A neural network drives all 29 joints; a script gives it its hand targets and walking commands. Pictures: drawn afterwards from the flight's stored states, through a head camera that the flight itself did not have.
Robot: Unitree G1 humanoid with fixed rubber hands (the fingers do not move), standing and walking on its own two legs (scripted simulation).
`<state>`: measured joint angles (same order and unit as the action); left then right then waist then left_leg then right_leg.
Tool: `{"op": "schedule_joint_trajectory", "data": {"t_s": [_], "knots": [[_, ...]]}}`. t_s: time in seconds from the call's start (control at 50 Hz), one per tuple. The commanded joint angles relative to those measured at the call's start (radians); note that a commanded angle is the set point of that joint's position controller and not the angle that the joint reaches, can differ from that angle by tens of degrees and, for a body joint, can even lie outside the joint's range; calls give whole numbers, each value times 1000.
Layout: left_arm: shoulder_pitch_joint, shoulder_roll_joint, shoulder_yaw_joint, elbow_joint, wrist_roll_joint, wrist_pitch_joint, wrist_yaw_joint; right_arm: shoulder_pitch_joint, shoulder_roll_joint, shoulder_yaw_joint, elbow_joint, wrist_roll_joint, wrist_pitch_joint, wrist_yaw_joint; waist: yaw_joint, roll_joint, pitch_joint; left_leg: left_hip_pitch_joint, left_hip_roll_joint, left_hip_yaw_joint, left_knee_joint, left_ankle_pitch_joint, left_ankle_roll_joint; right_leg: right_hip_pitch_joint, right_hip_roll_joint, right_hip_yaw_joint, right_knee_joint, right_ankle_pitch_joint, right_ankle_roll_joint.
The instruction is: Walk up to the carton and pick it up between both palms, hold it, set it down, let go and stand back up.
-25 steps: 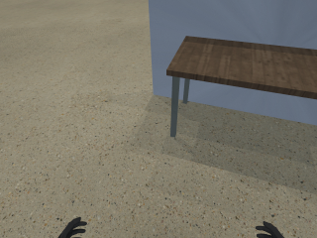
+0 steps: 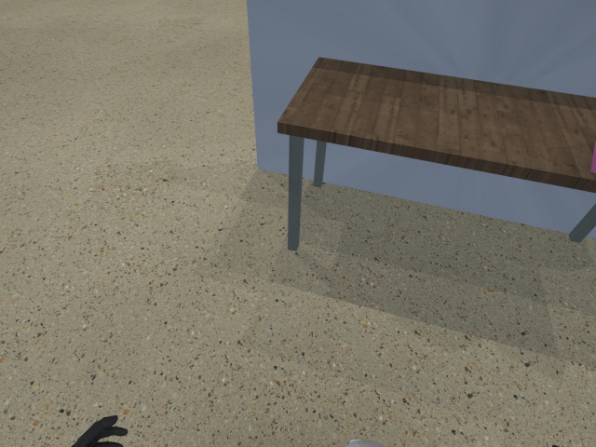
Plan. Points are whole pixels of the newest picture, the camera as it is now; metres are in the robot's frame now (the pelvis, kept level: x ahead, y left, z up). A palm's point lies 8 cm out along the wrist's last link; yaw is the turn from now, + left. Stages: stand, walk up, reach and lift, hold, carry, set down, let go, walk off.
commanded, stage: walk up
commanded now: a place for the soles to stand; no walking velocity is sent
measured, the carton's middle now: out of the picture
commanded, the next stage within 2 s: none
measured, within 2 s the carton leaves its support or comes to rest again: neither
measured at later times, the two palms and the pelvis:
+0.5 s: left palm (217, 424) +0.18 +0.14 -0.08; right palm out of the picture +0.02 -0.51 -0.05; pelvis +0.03 -0.15 +0.02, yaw -8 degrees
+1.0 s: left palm (368, 369) +0.27 -0.08 -0.08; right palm out of the picture +0.03 -0.70 -0.05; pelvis +0.08 -0.34 +0.02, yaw -18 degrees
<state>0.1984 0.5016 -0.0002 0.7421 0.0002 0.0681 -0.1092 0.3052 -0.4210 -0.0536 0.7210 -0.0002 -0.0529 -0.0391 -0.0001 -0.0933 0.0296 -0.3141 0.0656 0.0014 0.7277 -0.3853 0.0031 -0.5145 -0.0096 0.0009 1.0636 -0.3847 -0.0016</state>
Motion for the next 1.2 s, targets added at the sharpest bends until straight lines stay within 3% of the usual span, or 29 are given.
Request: {"op": "schedule_joint_trajectory", "data": {"t_s": [0.0,0.04,0.06,0.08,0.1,0.14,0.3,0.34,0.36,0.38,0.4,0.42,0.44,0.48,0.54,0.6,0.64,0.66,0.68,0.7,0.76,0.9,0.94,0.96,0.98,1.0,1.02,1.1,1.18], "knots": [[35,135,170,-112,71,-21,-27,-128,-372,-137,-56,-45,-45,-34,68,343,19,-3,304,-163,-246,168,199,22,-118,49,-232,-86,-21],[235,150,191,-28,78,-35,-10,-163,-306,-109,-44,-40,-27,-33,175,174,-60,-196,140,33,126,143,103,378,-40,31,-484,7,-23],[282,228,209,-16,90,-39,5,-126,-202,-71,-38,-34,-11,-32,200,-154,31,-431,-21,113,451,-192,50,410,-61,267,-658,-71,-22],[168,312,205,-73,97,-46,12,-107,-177,-54,-65,-12,4,-40,123,-290,99,-578,-98,50,562,-297,22,265,-194,699,-867,-139,-74],[66,317,198,-89,77,-41,16,-85,-254,-70,-50,0,13,-54,66,-137,128,-515,-51,-43,562,-232,32,190,-258,844,-1012,-334,-62],[16,251,180,-103,71,-50,29,-65,-296,-76,1,8,17,-41,53,8,145,-457,5,-21,519,-73,34,209,-173,659,-932,-249,9],[-34,183,159,-123,43,-28,21,128,-315,-94,41,28,8,-52,21,-143,17,-141,-32,96,39,-97,-8,428,-26,312,-828,623,145],[-129,172,161,-161,44,-15,20,333,-310,-114,86,26,-1,-64,-61,-145,-74,123,-69,125,-289,-81,17,394,3,252,-723,917,217],[-239,169,153,-201,37,-7,23,483,-327,-138,125,23,-1,-75,-157,-77,-121,304,-59,149,-527,-1,62,320,71,180,-524,1091,276],[-229,118,132,-220,41,-13,33,483,-337,-147,144,12,2,-83,-200,147,-151,600,39,82,-702,333,129,80,165,66,-239,939,301],[-63,42,125,-185,31,-32,43,284,-340,-145,68,-12,9,-93,-104,474,-262,764,381,-357,-418,381,217,-189,131,141,117,-98,171],[-81,141,139,-197,55,-28,35,156,-373,-153,22,2,-16,-107,-68,358,-252,564,567,-502,-436,128,329,-280,21,233,342,-144,126],[-134,224,152,-198,51,-28,26,60,-389,-148,11,20,-41,-111,-63,270,-172,409,653,-529,-470,210,398,-312,-13,331,509,-140,107],[-98,181,142,-166,41,-37,20,-1,-337,-107,3,6,-65,-104,11,194,-51,349,535,-324,-379,394,286,-351,-57,375,434,-142,59],[-54,140,142,-138,34,-37,-11,25,-363,-100,23,-25,-63,-74,10,266,-59,276,320,-70,-249,387,158,-182,-94,233,-53,-114,35],[101,112,154,-76,27,-42,-14,-24,-403,-103,37,-45,-40,-46,99,320,-159,81,217,71,-109,382,106,280,-48,23,-472,24,-6],[267,186,180,10,59,-43,19,40,-277,-74,53,-53,-9,-45,163,-38,-118,-262,89,109,324,-139,78,543,46,14,-547,123,20],[274,292,199,-7,76,-41,31,63,-185,-38,20,-37,0,-43,144,-253,-60,-466,-18,55,528,-373,45,452,-137,366,-624,35,-32],[142,350,193,-53,52,-48,39,36,-230,-67,10,0,6,-60,96,-264,-26,-453,-19,-43,575,-300,30,299,-300,750,-937,-219,-71],[56,341,188,-69,24,-55,47,-21,-285,-79,33,-5,10,-65,62,-125,94,-408,0,-101,627,-205,32,167,-271,781,-1001,-360,12],[66,261,176,-64,38,-75,62,26,-279,-63,72,22,16,-49,51,-97,137,-347,49,-53,524,-20,29,222,-140,476,-843,65,146],[10,133,162,-105,25,-46,63,177,-281,-79,83,23,-3,-51,15,-103,-24,-104,1,80,-19,-48,15,575,-28,217,-683,981,135],[-130,134,154,-165,25,-32,61,379,-301,-109,127,18,-10,-68,-114,-6,-89,150,-15,126,-401,52,71,475,46,143,-387,1240,196],[-197,117,136,-194,23,-32,66,483,-302,-125,158,13,-12,-80,-207,136,-122,420,30,106,-609,372,111,286,114,69,-126,1173,214],[-104,46,115,-197,16,-52,72,391,-324,-136,119,-6,-2,-93,-174,450,-225,705,287,-269,-406,457,190,-64,113,148,116,171,148],[-63,87,116,-183,35,-54,68,257,-341,-138,72,1,-12,-102,-92,320,-254,640,443,-455,-301,356,285,-185,69,232,239,-163,101],[-137,182,136,-186,32,-52,61,203,-391,-145,58,23,-33,-107,-128,317,-197,539,586,-603,-322,402,412,-319,50,338,500,-242,93],[-99,167,137,-139,27,-60,36,56,-342,-87,4,3,-69,-91,-11,228,-9,300,431,-282,-261,429,230,-333,-38,369,324,-215,12],[45,122,151,-87,23,-65,0,-20,-398,-99,-1,-45,-53,-52,78,325,-132,56,223,22,-106,332,113,204,-68,60,-373,-29,2]]}}
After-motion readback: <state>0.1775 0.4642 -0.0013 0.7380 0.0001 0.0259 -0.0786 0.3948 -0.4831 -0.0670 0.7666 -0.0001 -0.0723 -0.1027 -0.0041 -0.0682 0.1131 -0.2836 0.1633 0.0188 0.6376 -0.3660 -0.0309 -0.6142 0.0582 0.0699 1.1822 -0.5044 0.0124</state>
